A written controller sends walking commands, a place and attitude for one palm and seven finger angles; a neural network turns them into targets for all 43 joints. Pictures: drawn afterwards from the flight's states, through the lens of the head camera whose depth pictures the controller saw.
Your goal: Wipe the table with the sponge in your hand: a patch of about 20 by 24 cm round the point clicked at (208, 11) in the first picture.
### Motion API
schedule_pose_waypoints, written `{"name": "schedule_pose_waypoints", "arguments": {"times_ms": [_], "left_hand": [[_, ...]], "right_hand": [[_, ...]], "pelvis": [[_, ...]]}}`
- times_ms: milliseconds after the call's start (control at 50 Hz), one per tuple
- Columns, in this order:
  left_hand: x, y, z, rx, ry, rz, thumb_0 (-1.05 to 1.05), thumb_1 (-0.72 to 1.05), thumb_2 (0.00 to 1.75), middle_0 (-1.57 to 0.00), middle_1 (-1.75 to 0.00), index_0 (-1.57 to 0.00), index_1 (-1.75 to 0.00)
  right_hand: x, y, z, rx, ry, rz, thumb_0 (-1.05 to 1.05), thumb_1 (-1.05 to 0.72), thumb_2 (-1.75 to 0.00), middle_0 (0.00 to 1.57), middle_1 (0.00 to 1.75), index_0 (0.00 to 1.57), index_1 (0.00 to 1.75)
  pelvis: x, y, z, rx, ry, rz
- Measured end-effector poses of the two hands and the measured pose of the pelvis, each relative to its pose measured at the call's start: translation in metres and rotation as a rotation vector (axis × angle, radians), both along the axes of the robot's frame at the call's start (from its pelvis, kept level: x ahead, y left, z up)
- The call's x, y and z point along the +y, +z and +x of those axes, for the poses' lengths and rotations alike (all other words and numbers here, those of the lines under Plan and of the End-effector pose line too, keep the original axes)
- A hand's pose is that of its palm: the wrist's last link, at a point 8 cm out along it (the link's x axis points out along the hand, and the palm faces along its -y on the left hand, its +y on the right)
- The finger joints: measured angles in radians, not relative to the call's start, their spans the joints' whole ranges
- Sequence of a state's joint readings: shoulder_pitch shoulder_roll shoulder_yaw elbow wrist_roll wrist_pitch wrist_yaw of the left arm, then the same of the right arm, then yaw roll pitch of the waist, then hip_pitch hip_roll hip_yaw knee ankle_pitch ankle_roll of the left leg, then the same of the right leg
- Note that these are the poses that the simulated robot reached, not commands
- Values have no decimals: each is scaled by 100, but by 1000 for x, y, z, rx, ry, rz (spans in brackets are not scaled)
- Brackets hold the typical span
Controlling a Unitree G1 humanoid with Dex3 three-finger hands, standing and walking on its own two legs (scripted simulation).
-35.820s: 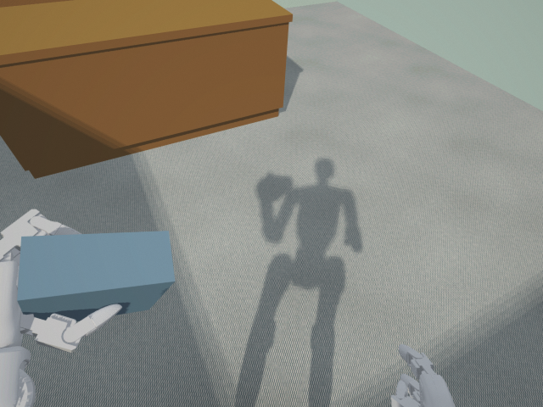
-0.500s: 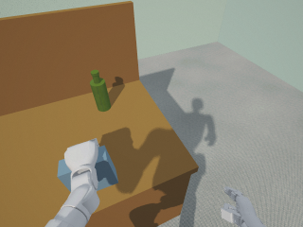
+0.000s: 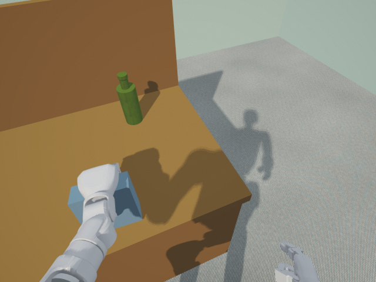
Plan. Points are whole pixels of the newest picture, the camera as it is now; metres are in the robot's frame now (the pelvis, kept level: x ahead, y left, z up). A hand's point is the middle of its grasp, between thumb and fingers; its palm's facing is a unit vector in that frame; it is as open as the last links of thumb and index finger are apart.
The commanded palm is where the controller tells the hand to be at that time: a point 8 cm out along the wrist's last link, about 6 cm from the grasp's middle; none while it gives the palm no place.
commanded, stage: wipe forward along the middle lane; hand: left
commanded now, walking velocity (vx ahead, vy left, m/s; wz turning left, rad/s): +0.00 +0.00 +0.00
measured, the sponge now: (111, 209) +0.30 +0.24 -0.07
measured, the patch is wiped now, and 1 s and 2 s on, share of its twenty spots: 1.00 1.00 1.00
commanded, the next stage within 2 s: slide back across to the first lane in 1.34 s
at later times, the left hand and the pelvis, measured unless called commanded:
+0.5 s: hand (105, 178) +0.35 +0.25 -0.02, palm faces -0.13 +0.00 -0.99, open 10.1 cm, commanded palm +0.34 +0.26 +0.01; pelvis -0.03 -0.03 -0.02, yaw +0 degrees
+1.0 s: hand (100, 164) +0.40 +0.28 -0.01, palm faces -0.14 +0.00 -0.99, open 10.1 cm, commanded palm +0.39 +0.30 +0.01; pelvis -0.05 -0.03 -0.04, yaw -3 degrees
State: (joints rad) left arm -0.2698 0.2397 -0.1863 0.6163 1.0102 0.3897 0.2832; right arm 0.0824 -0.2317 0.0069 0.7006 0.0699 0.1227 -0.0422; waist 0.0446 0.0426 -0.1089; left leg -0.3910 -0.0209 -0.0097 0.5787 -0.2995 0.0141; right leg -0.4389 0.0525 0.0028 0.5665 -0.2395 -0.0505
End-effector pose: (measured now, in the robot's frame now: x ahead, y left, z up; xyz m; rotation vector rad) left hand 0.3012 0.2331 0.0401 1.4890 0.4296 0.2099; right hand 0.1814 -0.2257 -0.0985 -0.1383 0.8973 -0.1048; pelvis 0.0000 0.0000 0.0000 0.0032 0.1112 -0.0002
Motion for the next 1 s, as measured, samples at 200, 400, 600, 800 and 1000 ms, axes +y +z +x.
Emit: {"name": "schedule_pose_waypoints", "arguments": {"times_ms": [200,400,600,800,1000], "left_hand": [[3,-3,13,-4,-10,38,-1,-60,114,-79,-129,-81,-128],[8,1,34,1,-5,83,1,-61,114,-79,-129,-81,-129],[14,-2,49,24,18,90,2,-61,114,-79,-130,-81,-130],[26,1,67,2,32,103,2,-61,114,-79,-130,-81,-131],[40,3,84,14,55,93,2,-61,114,-79,-130,-81,-131]], "right_hand": [[-16,-25,-45,90,-37,-2,1,-91,-90,20,30,20,30],[-46,-40,-86,143,-82,-35,1,-91,-90,20,30,20,30],[-72,-50,-129,201,-144,-53,1,-91,-90,20,30,20,30],[-81,-60,-162,239,-184,-53,1,-91,-90,20,30,20,30],[-77,-63,-182,270,-199,-55,1,-91,-90,20,30,20,30]], "pelvis": [[-9,-7,-11,46,4,5],[-23,-16,-27,91,4,8],[-32,-24,-35,134,-20,6],[-36,-34,-43,180,-42,4],[-32,-39,-48,215,-53,1]]}}
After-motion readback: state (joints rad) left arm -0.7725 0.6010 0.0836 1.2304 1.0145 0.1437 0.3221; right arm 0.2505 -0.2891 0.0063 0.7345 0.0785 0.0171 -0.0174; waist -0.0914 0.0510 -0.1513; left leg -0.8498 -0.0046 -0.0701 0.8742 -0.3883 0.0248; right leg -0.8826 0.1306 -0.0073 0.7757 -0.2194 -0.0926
